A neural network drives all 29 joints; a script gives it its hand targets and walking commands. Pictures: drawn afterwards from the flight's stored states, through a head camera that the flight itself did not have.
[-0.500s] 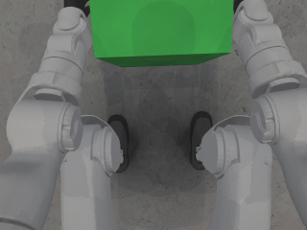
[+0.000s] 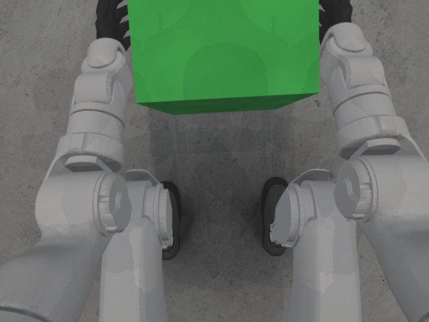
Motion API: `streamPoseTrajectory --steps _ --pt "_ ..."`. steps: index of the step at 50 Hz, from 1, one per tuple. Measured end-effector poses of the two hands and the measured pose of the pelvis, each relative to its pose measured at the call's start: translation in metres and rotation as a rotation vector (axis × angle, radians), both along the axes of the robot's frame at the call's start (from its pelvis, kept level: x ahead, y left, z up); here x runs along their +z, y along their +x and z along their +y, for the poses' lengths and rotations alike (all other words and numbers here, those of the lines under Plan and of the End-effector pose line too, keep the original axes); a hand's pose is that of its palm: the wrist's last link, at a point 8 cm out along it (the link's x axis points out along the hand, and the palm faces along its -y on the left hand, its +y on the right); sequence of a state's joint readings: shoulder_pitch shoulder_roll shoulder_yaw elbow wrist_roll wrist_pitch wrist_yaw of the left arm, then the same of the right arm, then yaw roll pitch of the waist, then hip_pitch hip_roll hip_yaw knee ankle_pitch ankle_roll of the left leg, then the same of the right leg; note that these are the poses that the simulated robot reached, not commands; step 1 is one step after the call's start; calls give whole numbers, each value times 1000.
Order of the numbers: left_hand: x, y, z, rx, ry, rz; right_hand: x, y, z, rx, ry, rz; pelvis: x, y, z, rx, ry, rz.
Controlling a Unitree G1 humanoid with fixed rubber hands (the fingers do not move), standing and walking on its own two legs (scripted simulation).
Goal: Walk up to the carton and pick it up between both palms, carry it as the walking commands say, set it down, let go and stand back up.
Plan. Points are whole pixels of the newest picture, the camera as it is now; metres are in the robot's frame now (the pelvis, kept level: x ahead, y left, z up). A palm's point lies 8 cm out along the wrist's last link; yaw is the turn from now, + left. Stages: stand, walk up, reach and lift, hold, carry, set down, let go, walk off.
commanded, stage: reach and lift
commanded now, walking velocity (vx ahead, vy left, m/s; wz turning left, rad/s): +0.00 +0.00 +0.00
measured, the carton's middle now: (222, 51) +0.53 +0.00 -0.20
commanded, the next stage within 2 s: none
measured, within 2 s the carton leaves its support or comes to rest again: neither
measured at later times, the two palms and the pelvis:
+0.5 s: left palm (93, 26) +0.52 +0.17 -0.06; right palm (355, 9) +0.54 -0.17 -0.06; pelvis +0.01 +0.00 +0.04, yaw +0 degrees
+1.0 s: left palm (58, 12) +0.50 +0.16 +0.02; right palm out of the picture +0.52 -0.17 +0.02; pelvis +0.01 +0.00 +0.09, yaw +0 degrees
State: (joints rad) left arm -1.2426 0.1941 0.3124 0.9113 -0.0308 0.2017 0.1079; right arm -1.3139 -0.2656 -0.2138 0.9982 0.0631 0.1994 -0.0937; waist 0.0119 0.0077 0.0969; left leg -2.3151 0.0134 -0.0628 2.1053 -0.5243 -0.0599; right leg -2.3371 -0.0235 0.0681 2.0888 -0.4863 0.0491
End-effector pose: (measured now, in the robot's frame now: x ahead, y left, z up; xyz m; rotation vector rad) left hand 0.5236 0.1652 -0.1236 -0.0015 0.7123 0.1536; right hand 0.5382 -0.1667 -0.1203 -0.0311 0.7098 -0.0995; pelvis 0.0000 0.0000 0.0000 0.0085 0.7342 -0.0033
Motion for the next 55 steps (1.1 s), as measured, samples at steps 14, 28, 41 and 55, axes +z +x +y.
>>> streamPoseTrajectory --steps 14,28,41,55 --pt "38 1 3 18 -20 -14 38 2 3 8 1 -13 23 5 0 7 2 69" --pt "72 -4 2 27 -29 -25 71 -3 1 1 14 -23 44 6 0 4 5 98" --pt "114 -15 1 31 -36 -17 114 -13 0 -1 18 -14 72 6 -1 2 7 109" --pt "155 -24 0 32 -41 -16 155 -23 -1 -3 24 -13 105 10 -1 -3 6 104"
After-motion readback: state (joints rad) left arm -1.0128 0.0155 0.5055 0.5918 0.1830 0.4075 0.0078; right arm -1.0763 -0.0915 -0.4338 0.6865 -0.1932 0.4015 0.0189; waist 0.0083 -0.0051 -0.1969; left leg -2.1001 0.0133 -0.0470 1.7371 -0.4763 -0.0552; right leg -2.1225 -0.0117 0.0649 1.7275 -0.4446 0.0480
